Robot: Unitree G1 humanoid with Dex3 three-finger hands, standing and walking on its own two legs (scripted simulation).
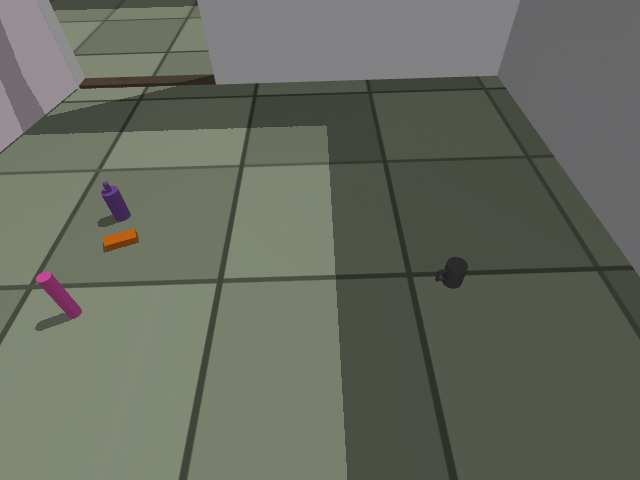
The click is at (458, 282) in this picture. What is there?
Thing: mug
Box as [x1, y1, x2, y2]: [435, 257, 467, 288]
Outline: 458,257 452,257 448,259 445,268 442,270 438,270 435,278 436,281 441,280 446,286 451,288 455,288 460,285 466,271 467,264 464,260
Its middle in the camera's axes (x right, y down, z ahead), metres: +0.49 +0.12 +1.51
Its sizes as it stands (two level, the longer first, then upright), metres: 0.111 0.077 0.098
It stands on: the floor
